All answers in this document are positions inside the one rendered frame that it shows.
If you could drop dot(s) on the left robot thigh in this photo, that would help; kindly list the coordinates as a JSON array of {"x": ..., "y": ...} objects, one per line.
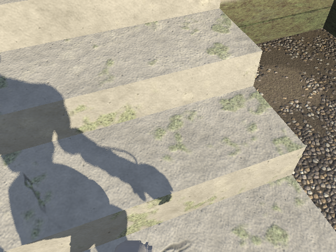
[{"x": 134, "y": 246}]

